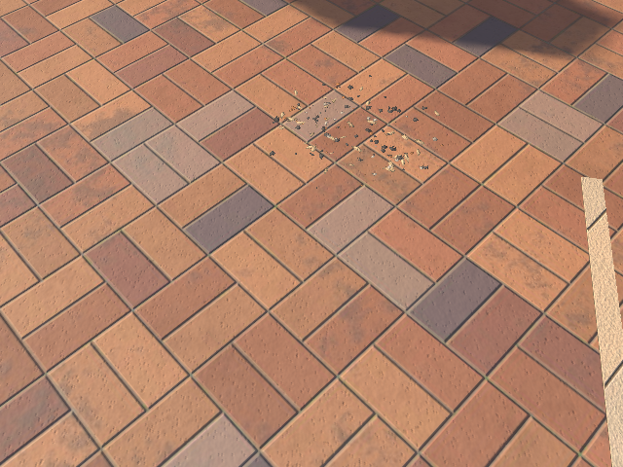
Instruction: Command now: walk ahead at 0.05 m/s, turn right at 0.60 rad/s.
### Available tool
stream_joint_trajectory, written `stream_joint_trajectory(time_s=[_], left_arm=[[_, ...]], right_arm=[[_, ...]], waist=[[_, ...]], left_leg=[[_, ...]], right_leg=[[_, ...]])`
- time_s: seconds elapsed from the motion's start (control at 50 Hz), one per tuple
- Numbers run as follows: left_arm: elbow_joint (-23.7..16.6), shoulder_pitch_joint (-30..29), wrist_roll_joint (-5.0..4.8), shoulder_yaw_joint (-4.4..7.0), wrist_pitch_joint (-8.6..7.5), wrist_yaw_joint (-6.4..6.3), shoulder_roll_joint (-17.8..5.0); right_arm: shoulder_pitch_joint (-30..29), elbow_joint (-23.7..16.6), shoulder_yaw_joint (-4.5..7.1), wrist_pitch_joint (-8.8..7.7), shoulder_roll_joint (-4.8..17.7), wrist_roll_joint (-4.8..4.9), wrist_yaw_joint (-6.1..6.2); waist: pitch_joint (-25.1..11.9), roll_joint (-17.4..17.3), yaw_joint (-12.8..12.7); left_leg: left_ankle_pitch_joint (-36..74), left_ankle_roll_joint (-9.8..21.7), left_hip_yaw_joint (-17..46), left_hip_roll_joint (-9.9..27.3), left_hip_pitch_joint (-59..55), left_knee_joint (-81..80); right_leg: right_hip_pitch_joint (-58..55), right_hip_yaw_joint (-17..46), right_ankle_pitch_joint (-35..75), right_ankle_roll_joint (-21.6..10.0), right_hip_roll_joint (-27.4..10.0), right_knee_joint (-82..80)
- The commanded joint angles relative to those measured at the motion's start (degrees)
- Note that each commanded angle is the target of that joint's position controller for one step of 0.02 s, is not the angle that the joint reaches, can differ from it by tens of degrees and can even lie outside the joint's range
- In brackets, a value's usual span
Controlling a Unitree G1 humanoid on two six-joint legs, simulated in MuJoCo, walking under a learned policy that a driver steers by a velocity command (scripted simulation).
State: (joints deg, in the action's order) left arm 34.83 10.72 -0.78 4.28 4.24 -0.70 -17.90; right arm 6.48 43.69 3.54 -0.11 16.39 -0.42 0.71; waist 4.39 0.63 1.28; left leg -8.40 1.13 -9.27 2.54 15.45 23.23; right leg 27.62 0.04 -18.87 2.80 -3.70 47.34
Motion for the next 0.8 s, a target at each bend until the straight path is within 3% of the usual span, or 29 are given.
stream_joint_trajectory(time_s=[0.02, 0.06, 0.08, 0.1, 0.12, 0.14, 0.16, 0.18, 0.2, 0.22, 0.26, 0.28, 0.36, 0.44, 0.48, 0.52, 0.54, 0.56, 0.58, 0.6, 0.62, 0.66, 0.74, 0.8], left_arm=[[-4.5, 0.8, 0.03, 1.58, -0.35, 0.86, -5.0], [-3.8, 2.9, 0.15, 2.02, -0.42, 1.23, -5.0], [-3.2, 4.7, 0.42, 2.77, -0.51, 0.87, -6.7], [-3.5, 6.6, 0.46, 4.30, -0.73, -0.11, -12.4], [-5.1, 5.6, 1.61, 4.82, -1.37, -0.33, -17.0], [-4.9, 6.3, 2.37, 4.07, -2.68, 0.05, -13.6], [-4.5, 4.4, 2.21, 3.43, -3.66, 0.09, -12.2], [-4.7, 1.3, 1.22, 3.23, -4.00, -0.12, -10.9], [-4.5, 0.5, -0.05, 2.72, -3.89, -0.42, -9.4], [-4.4, 1.0, -0.31, 2.32, -3.79, -0.71, -8.7], [-4.6, 1.7, 0.23, 1.80, -3.97, -0.90, -7.6], [-4.4, 2.2, 0.49, 1.73, -4.28, -0.93, -7.6], [-2.3, 4.6, 0.61, 1.88, -5.26, -0.76, -8.9], [-0.7, 6.1, 0.19, 1.82, -5.69, 0.21, -9.7], [-0.3, 5.2, -0.06, 1.42, -5.60, 0.55, -9.1], [-0.2, 4.4, 0.29, 0.43, -5.53, 0.65, -6.4], [-0.7, 3.0, 0.62, -0.62, -5.75, 0.64, -3.0], [-2.9, 3.9, 0.44, -1.45, -6.67, 0.66, 0.2], [-4.2, 0.8, -0.54, -0.32, -7.47, 0.05, -4.8], [-3.7, 0.5, -1.30, 0.62, -7.99, -0.01, -7.4], [-2.8, 1.0, -0.96, 0.56, -8.23, 0.26, -6.8], [-2.4, -0.2, 0.14, 0.47, -8.63, 0.77, -5.2], [-3.7, -4.1, 0.71, -0.50, -9.26, 1.14, -1.6], [-4.7, -8.9, 0.37, -1.38, -9.95, 1.89, 0.5]], right_arm=[[-2.5, -3.2, 2.90, -0.25, 10.9, 0.93, -0.23], [-2.7, -2.4, 2.95, 0.14, 10.9, 1.97, -0.22], [-0.1, -1.2, 2.60, 0.28, 9.2, 1.92, -0.33], [1.1, -1.4, 1.70, 0.34, 5.8, 0.21, -0.61], [-2.3, -4.9, 1.28, 0.13, 5.5, -1.26, -0.22], [-5.7, -5.0, 2.15, 0.02, 7.9, -0.77, 0.07], [-5.3, -4.9, 2.42, 0.15, 8.2, 0.43, 0.11], [-3.6, -3.5, 2.61, 0.29, 7.9, 0.48, 0.53], [-2.6, -3.1, 2.88, 0.25, 8.7, -0.08, 0.63], [-2.4, -3.0, 2.90, 0.00, 8.4, -0.16, 0.22], [-2.4, -2.8, 2.58, -0.64, 7.5, 0.79, -0.80], [-3.5, -2.9, 2.39, -1.04, 7.2, 1.04, -1.12], [-5.7, -3.0, 1.36, -3.02, 5.6, 0.87, -2.35], [-5.5, -3.0, 1.10, -4.35, 6.3, 1.58, -3.10], [-2.5, -2.0, 1.03, -5.03, 6.1, 1.73, -3.25], [4.0, 0.4, 1.29, -5.47, 6.4, 1.39, -2.91], [10.0, 1.7, 1.69, -5.71, 8.3, 0.98, -2.46], [13.9, 2.8, 2.91, -5.51, 14.1, 0.59, -2.15], [17.1, 3.4, 3.34, -5.55, 14.5, 0.44, -2.56], [15.3, 2.9, 2.28, -5.81, 11.3, 0.68, -2.42], [13.3, 2.1, 1.61, -5.78, 9.3, 0.68, -2.18], [11.0, 1.5, 0.78, -5.52, 7.4, 0.49, -1.78], [12.3, 1.9, 0.60, -4.98, 7.6, 1.02, -1.10], [14.4, 2.6, 0.96, -4.28, 8.9, 1.45, -0.37]], waist=[[-8.8, -8.2, -0.7], [-9.0, -7.5, -2.5], [-9.2, -4.8, -2.8], [-9.2, 8.4, -1.9], [-8.6, 18.3, -2.4], [-11.1, 10.6, -5.4], [-10.3, 8.8, -3.6], [-9.9, 6.0, -2.0], [-10.4, 5.8, -1.6], [-10.8, 6.7, -1.4], [-10.2, 7.8, -1.9], [-9.0, 8.4, -2.6], [-6.3, 8.6, -4.3], [-3.7, 7.5, -4.8], [-3.5, 6.4, -2.6], [-4.9, 5.1, 0.8], [-6.1, 0.9, 3.1], [-7.2, -12.2, 2.1], [-4.3, -14.8, 5.1], [-1.2, -10.2, 4.0], [-0.8, -9.1, 2.9], [-0.2, -7.5, 1.7], [-0.8, -6.3, 2.0], [-0.7, -6.2, 3.3]], left_leg=[[10.0, 11.0, 9.6, 16.4, -7.1, -6.1], [7.9, 7.6, 7.0, 15.1, -6.3, -1.2], [3.8, 4.1, 4.6, 12.8, -3.1, 3.8], [-8.9, -1.5, -1.2, 6.5, 7.4, 18.5], [-28.8, -5.6, 1.6, -2.0, 22.4, 32.0], [-29.3, -5.4, 10.0, -1.6, 23.4, 40.9], [-24.7, -4.5, 11.8, -0.7, 23.6, 42.9], [-20.3, -4.3, 12.5, -0.1, 23.6, 41.8], [-16.8, -4.4, 12.6, 0.4, 23.6, 39.8], [-13.6, -4.5, 11.9, -0.1, 21.8, 39.3], [-8.9, -4.3, 11.0, -0.6, 21.5, 33.8], [-7.7, -4.3, 10.8, -0.8, 21.0, 29.5], [-6.4, -3.4, 10.3, -1.1, 14.6, 15.9], [-7.4, -1.3, 9.3, -1.4, 9.7, 10.2], [-4.4, 0.3, 8.3, -1.9, 3.5, 5.7], [-4.0, 1.5, 8.9, -1.7, -6.7, 3.1], [-8.1, 3.5, 16.1, 4.3, -13.4, 0.2], [-20.6, 9.7, 33.4, 13.8, -21.5, -6.5], [-31.1, 15.8, 48.4, 20.7, -21.7, -12.4], [-32.9, 15.3, 46.6, 19.7, -20.6, -12.3], [-29.6, 13.5, 41.5, 16.9, -20.1, -12.2], [-18.3, 11.3, 33.4, 13.5, -17.2, -13.3], [1.4, 10.8, 23.3, 8.6, -12.6, -15.2], [8.2, 9.9, 18.9, 6.6, -9.0, -14.0]], right_leg=[[-5.9, -1.9, 0.4, -1.8, 0.4, -6.5], [-11.9, -3.7, 6.4, -4.1, 2.3, -16.8], [-17.5, -1.7, 11.9, -6.1, 2.7, -21.8], [-25.2, 13.2, 28.8, -10.4, -7.5, -26.7], [-27.1, 30.1, 36.5, -22.0, -18.6, -27.4], [-25.6, 28.2, 34.9, -23.8, -17.3, -28.0], [-24.6, 23.2, 33.2, -20.9, -14.3, -27.6], [-24.0, 19.9, 30.3, -17.7, -11.3, -27.0], [-23.9, 19.0, 23.3, -16.2, -10.0, -27.7], [-22.5, 19.0, 15.4, -15.8, -8.5, -29.0], [-22.6, 19.7, -1.3, -15.8, -7.3, -32.6], [-22.5, 20.2, -4.1, -15.7, -7.3, -33.8], [-20.5, 19.4, -3.3, -15.5, -7.4, -34.3], [-16.9, 22.0, -7.8, -16.0, -8.4, -34.1], [-13.7, 22.0, -9.2, -15.1, -7.5, -32.4], [-8.5, 20.1, -9.7, -12.7, -4.3, -27.4], [-3.0, 16.0, -9.2, -10.0, -0.8, -18.0], [9.2, 5.5, -9.8, -6.0, 6.7, -2.3], [19.6, 4.8, -15.9, -4.4, 6.3, 10.1], [23.3, 7.2, -12.0, -4.9, 3.3, 15.9], [24.1, 6.3, -6.9, -4.9, 1.9, 17.3], [22.6, 5.3, 0.8, -4.4, -0.8, 14.5], [16.1, 1.5, 9.9, -1.6, -0.5, 3.1], [8.4, 0.2, 16.7, -0.2, 1.7, -9.3]])
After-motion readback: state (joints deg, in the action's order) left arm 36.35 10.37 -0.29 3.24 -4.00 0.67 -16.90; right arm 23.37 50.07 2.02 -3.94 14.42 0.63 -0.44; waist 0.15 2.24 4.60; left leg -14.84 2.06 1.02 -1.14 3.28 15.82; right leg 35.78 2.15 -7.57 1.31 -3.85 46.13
